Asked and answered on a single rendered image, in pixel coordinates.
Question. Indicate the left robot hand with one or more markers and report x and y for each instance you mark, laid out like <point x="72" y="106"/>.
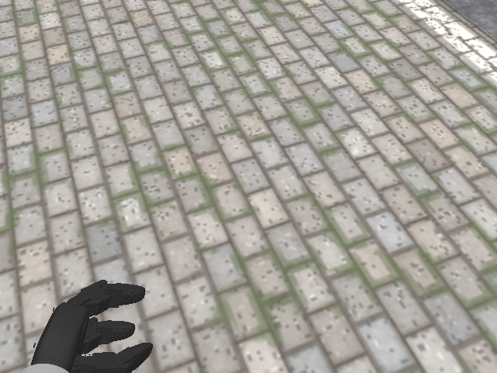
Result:
<point x="70" y="332"/>

